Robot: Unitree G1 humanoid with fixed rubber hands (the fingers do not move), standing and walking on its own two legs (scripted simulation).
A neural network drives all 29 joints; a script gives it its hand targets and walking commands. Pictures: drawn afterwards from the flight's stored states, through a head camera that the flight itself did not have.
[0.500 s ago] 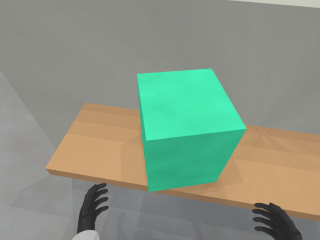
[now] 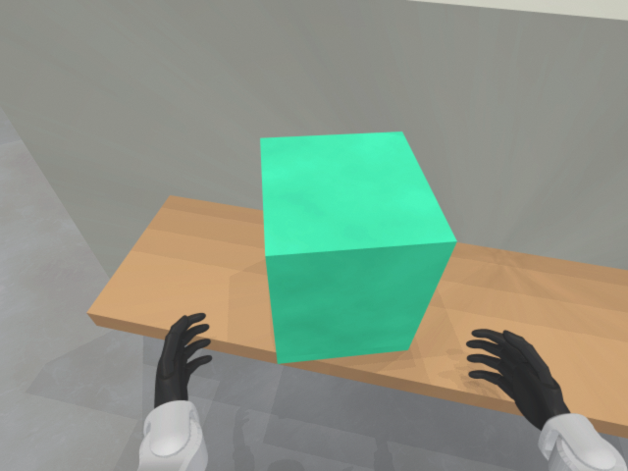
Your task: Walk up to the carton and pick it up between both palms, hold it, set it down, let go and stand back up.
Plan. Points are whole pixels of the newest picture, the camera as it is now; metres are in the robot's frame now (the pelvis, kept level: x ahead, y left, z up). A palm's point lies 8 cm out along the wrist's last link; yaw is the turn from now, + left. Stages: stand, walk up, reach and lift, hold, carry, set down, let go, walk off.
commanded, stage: reach and lift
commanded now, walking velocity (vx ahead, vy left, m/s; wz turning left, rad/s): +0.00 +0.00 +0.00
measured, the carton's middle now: (338, 250) +0.40 -0.01 +0.06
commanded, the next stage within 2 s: none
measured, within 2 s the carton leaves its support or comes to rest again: neither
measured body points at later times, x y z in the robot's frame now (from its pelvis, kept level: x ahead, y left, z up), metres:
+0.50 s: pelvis +0.02 +0.02 +0.00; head +0.05 +0.03 +0.45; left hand +0.29 +0.20 +0.07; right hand +0.29 -0.24 +0.07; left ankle -0.05 +0.15 -0.74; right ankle +0.07 -0.06 -0.74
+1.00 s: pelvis +0.02 +0.01 +0.01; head +0.05 +0.01 +0.45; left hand +0.32 +0.20 +0.12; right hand +0.37 -0.23 +0.11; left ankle -0.05 +0.15 -0.74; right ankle +0.07 -0.06 -0.74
